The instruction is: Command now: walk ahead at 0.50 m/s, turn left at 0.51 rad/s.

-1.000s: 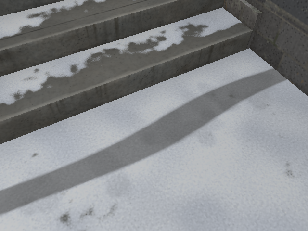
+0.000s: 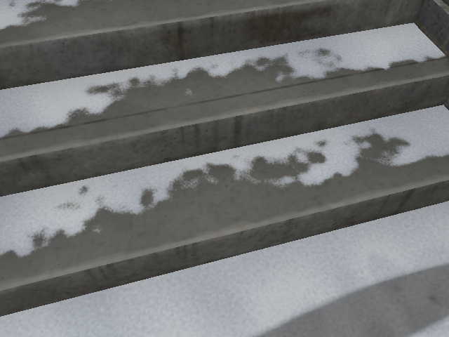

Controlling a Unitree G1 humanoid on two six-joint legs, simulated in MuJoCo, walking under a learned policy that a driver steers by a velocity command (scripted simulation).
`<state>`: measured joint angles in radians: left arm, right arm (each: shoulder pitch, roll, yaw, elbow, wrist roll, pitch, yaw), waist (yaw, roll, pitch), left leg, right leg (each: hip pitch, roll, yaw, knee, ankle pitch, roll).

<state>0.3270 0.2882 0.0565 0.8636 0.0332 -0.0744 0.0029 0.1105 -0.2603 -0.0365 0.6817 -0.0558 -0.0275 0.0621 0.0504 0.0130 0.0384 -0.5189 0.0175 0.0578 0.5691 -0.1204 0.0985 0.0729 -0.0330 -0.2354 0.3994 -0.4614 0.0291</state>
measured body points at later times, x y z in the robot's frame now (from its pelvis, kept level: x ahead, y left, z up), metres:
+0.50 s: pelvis +0.28 +0.01 +0.01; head +0.30 +0.02 +0.46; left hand +0.42 +0.29 -0.08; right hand +0.33 -0.27 -0.11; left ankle +0.13 +0.08 -0.72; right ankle +0.42 -0.07 -0.71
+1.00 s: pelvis +0.48 +0.05 +0.01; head +0.48 +0.06 +0.46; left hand +0.43 +0.29 -0.14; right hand +0.67 -0.14 -0.10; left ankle +0.49 +0.13 -0.72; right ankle +0.42 -0.06 -0.71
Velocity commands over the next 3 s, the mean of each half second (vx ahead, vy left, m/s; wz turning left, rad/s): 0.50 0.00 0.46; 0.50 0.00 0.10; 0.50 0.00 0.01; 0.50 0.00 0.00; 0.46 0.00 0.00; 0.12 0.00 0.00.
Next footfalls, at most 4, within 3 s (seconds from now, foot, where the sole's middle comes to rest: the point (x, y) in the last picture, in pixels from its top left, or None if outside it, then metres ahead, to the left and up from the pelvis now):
0.52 right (259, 336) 0.46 -0.06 -0.76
1.00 left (190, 308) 0.53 0.14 -0.76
1.42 right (233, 196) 0.83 0.04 -0.61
1.98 left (161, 96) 1.09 0.28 -0.46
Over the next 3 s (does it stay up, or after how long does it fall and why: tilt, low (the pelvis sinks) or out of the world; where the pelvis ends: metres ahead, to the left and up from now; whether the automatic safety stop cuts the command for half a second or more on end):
stays up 1.37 0.22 0.45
